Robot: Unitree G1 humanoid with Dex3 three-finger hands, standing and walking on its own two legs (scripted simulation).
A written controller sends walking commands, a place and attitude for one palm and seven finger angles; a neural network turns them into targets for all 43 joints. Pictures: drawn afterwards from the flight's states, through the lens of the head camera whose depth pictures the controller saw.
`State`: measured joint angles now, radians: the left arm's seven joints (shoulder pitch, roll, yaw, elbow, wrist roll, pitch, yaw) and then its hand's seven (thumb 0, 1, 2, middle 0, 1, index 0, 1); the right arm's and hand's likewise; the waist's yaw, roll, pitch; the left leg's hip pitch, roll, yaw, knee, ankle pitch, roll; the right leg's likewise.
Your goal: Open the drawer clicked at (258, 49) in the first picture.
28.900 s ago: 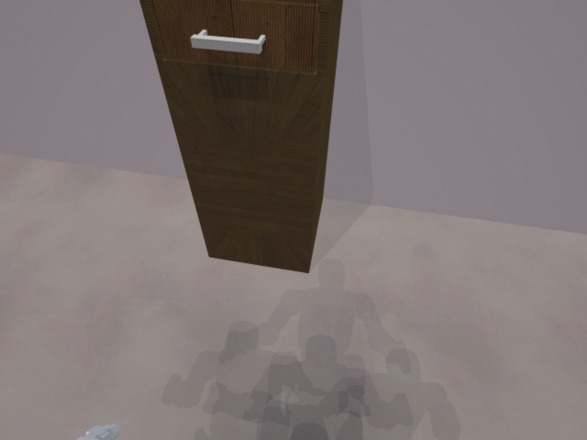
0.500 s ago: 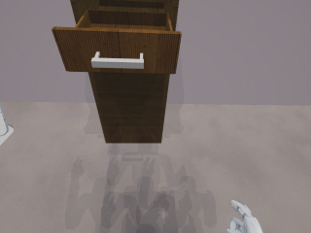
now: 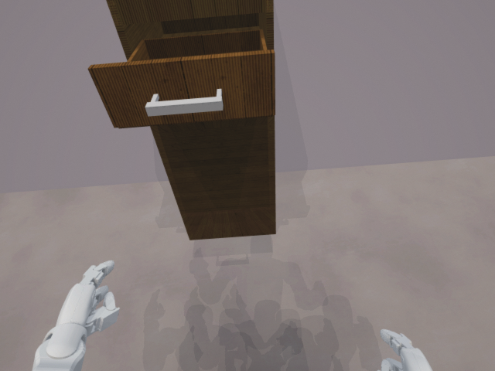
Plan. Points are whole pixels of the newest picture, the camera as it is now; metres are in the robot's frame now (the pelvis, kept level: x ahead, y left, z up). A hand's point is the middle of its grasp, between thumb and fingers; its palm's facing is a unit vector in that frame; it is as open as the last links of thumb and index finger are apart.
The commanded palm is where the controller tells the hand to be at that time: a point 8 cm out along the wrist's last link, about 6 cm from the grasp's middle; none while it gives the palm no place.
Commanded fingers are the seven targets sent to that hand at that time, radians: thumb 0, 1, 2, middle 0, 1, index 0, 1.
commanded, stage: let the arm hang, fingers relaxed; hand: left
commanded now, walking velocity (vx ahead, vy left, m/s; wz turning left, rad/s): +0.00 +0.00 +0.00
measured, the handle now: (186, 101) +0.61 +0.13 +0.18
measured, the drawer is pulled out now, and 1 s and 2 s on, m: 0.29 0.29 0.29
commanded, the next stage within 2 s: look to check the result in 0.94 s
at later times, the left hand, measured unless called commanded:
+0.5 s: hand out of the picture -0.10 +0.19 -0.14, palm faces +0.06 -0.96 -0.28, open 7.3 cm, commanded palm none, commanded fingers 0.00 0.90 0.90 -0.20 -0.30 -0.20 -0.30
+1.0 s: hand out of the picture +0.00 +0.13 -0.16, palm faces +0.05 -0.98 -0.18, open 7.3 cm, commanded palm none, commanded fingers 0.00 0.90 0.90 -0.20 -0.30 -0.20 -0.30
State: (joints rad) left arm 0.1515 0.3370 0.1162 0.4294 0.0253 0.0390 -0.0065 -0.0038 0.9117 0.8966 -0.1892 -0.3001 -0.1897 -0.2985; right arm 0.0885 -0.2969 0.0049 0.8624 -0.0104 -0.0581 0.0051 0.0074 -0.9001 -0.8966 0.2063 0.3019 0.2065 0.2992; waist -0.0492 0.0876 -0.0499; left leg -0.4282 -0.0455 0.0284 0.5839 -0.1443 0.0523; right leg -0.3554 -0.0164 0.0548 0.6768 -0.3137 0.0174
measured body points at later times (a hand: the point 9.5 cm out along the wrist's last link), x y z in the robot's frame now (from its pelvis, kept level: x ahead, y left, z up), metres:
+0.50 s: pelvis -0.01 -0.01 +0.02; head +0.00 -0.04 +0.47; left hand -0.10 +0.24 -0.12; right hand -0.01 -0.23 -0.15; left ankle +0.06 +0.08 -0.72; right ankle +0.02 -0.15 -0.72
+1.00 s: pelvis +0.00 -0.04 +0.02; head +0.02 -0.04 +0.47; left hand +0.00 +0.18 -0.14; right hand -0.04 -0.26 -0.14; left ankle +0.06 +0.08 -0.72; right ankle +0.02 -0.15 -0.72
